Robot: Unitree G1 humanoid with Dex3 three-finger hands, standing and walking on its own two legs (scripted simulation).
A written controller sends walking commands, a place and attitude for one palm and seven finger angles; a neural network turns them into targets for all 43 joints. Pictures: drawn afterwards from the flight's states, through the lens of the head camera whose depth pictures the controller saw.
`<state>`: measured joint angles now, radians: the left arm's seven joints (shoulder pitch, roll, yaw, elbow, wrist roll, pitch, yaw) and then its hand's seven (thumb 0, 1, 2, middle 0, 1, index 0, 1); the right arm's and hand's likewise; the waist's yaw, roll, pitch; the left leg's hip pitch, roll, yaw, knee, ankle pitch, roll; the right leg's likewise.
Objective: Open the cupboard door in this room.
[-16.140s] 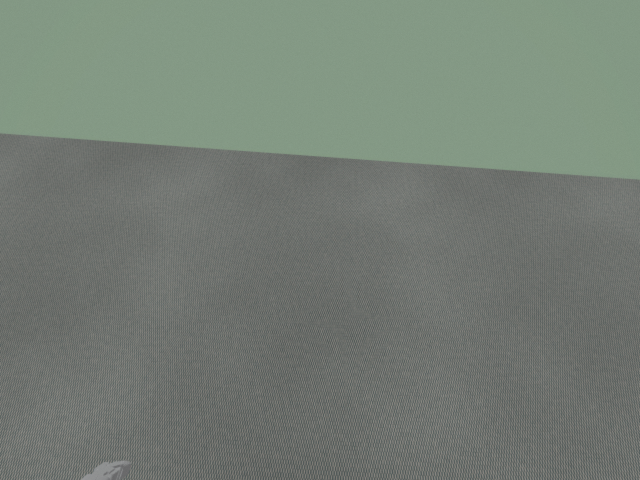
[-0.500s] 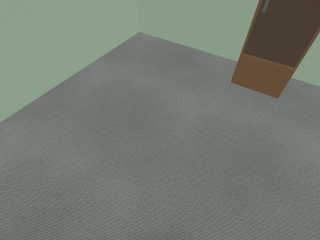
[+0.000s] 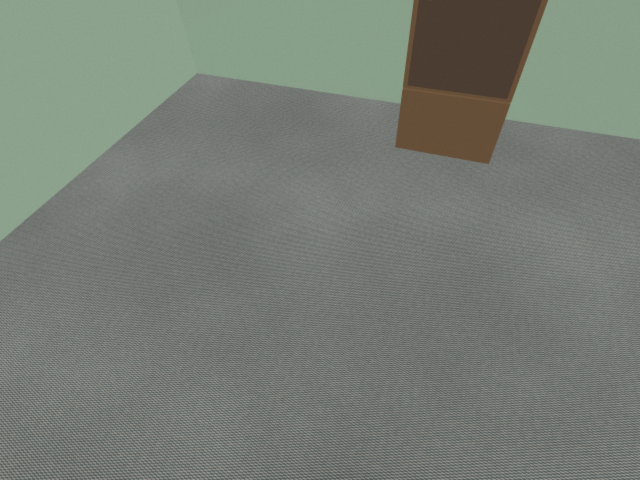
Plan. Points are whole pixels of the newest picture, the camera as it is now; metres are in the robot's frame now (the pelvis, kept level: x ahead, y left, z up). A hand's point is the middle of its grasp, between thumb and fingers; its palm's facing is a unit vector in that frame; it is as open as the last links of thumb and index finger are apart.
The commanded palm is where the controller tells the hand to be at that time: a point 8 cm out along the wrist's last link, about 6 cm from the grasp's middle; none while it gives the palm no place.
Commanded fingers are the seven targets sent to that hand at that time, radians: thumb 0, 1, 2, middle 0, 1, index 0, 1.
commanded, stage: stand and wait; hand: left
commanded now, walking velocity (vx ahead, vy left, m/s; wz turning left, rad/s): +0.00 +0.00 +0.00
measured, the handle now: out of the picture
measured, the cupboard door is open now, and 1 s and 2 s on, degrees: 0 0 0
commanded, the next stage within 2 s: turn or walk to find it in 0.48 s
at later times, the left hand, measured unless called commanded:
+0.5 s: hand out of the picture +0.12 +0.20 -0.17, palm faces +0.00 -0.99 -0.16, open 7.4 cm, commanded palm none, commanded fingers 0.00 0.90 0.90 -0.20 -0.30 -0.20 -0.30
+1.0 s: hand (199, 448) +0.19 +0.20 -0.15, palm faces +0.02 -0.98 -0.21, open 7.4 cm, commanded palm none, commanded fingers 0.00 0.90 0.90 -0.20 -0.30 -0.20 -0.30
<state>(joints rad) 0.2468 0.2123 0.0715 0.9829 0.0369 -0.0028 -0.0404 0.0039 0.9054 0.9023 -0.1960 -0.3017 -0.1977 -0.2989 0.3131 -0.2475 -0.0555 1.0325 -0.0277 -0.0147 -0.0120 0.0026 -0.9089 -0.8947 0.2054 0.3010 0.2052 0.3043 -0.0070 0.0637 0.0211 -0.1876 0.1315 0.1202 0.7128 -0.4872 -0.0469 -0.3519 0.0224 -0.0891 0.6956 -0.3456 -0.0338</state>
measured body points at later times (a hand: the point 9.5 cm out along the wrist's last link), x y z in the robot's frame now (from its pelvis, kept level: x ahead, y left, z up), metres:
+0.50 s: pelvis +0.14 +0.04 +0.01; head +0.17 +0.05 +0.46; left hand +0.12 +0.25 -0.15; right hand +0.21 -0.18 -0.13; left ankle +0.18 +0.13 -0.72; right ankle +0.03 -0.08 -0.68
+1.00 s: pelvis +0.18 +0.02 +0.02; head +0.18 +0.02 +0.47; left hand +0.19 +0.25 -0.13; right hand +0.18 -0.21 -0.14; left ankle +0.18 +0.13 -0.72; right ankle +0.12 -0.10 -0.72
